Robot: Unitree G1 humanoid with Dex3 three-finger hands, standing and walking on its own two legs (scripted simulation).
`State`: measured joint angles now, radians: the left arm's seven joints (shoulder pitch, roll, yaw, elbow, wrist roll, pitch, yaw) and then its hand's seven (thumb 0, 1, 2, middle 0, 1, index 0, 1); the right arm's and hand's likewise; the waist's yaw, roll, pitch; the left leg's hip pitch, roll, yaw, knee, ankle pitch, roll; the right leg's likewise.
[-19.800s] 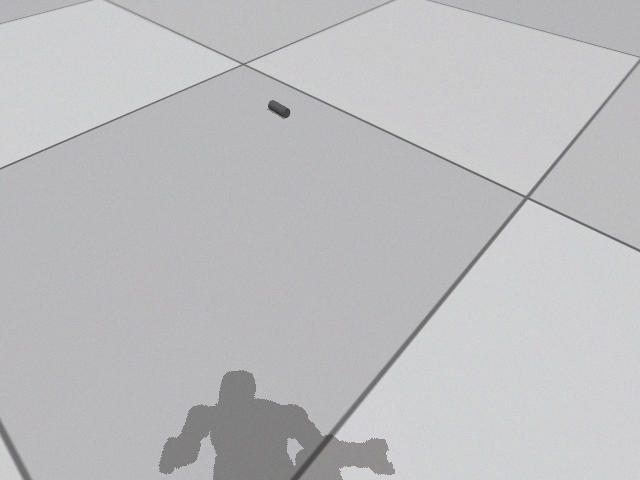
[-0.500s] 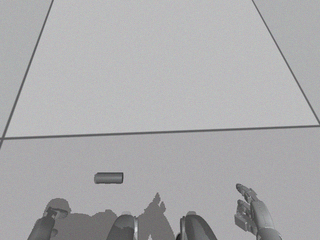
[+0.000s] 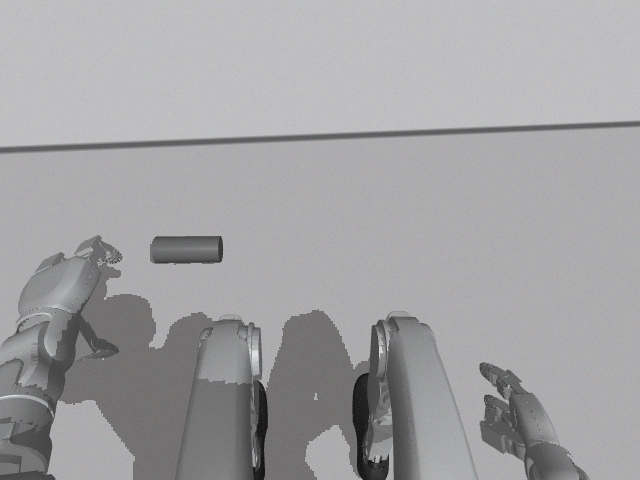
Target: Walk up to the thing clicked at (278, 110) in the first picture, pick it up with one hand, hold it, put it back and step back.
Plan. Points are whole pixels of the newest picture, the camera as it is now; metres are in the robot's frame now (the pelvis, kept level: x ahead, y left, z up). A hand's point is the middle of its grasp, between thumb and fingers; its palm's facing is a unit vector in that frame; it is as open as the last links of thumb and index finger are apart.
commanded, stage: rise first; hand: left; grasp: from above
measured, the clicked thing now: (188, 249) +0.48 +0.27 -0.44
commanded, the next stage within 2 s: approach in 1.52 s
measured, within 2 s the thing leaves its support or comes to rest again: neither
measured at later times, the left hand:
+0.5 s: hand (121, 276) +0.38 +0.32 -0.25, palm faces -0.49 -0.09 -0.87, open 13.8 cm
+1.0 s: hand (138, 264) +0.42 +0.32 -0.30, palm faces -0.47 -0.03 -0.88, open 13.6 cm
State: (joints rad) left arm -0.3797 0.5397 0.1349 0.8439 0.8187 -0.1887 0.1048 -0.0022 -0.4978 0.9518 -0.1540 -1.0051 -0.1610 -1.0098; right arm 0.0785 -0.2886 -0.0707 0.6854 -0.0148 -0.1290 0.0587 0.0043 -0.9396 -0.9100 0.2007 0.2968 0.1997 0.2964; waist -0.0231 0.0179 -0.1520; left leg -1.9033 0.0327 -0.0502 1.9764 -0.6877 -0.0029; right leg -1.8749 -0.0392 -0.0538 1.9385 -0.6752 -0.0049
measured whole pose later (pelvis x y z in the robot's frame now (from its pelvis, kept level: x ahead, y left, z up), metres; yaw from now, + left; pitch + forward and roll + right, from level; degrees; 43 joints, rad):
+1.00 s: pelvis -0.01 +0.01 -0.13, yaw -4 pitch +34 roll -8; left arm -0.82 0.77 0.16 1.37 1.31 -0.35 0.40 0.00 -0.43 0.93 -0.15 -0.93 -0.16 -0.93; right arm 0.10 -0.26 -0.01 0.78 -0.16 -0.03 0.14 0.00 -0.91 -0.90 0.20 0.30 0.20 0.30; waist -0.16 -0.02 -0.06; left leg -2.30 0.02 -0.10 2.40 -0.70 0.02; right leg -2.23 -0.03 -0.08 2.31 -0.68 0.02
